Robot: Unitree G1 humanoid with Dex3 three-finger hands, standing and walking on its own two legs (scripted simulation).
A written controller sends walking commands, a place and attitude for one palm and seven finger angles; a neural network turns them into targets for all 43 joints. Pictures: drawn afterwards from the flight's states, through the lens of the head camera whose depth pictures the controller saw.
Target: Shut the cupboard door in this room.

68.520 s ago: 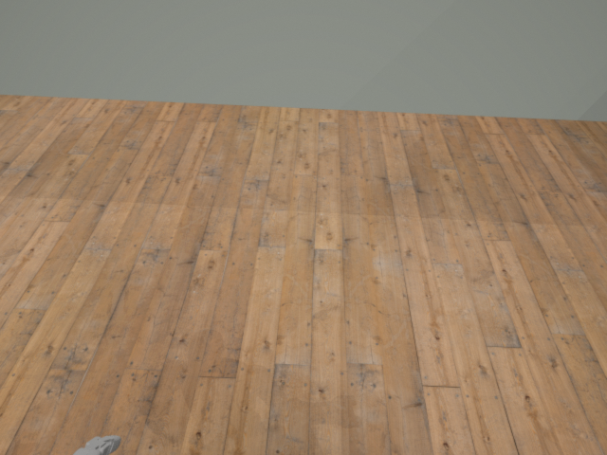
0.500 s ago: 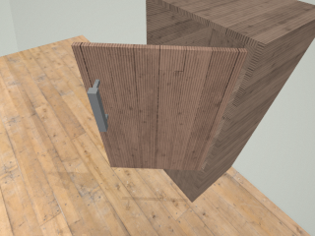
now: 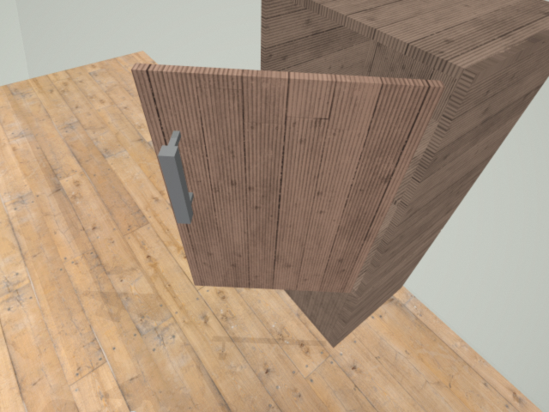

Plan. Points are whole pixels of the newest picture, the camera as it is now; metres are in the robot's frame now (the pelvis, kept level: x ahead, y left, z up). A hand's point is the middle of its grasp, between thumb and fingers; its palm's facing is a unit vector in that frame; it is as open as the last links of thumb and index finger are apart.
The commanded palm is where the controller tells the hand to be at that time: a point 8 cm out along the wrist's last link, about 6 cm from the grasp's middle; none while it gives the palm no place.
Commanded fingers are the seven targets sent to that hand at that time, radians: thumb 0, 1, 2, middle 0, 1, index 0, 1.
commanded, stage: raise the hand and make a fist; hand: left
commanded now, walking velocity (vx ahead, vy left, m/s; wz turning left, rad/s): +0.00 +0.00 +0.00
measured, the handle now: (180, 179) +0.44 +0.19 +0.09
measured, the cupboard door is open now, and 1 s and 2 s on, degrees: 50 50 50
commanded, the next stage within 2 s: bring the fist close to the handle in 1.84 s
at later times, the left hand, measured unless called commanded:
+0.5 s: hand (150, 392) +0.15 +0.17 -0.01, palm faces +0.11 -0.99 -0.06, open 5.4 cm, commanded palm +0.12 +0.23 +0.00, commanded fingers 0.00 0.90 0.90 -0.73 -0.88 -0.73 -0.88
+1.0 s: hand (149, 338) +0.20 +0.18 +0.04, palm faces +0.05 -1.00 -0.06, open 3.3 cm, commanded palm +0.17 +0.23 +0.05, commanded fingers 0.00 0.90 0.90 -1.19 -1.38 -1.19 -1.38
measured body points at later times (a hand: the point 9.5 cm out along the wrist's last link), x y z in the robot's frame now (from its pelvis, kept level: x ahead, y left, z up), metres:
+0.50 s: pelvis +0.00 -0.03 -0.08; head +0.04 -0.02 +0.36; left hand +0.14 +0.22 +0.00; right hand +0.26 -0.22 -0.12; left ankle +0.02 +0.08 -0.73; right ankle +0.04 -0.13 -0.73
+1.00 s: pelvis +0.02 -0.02 -0.04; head +0.05 -0.02 +0.41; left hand +0.19 +0.23 +0.04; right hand +0.21 -0.26 -0.11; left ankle +0.02 +0.08 -0.73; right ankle +0.04 -0.13 -0.73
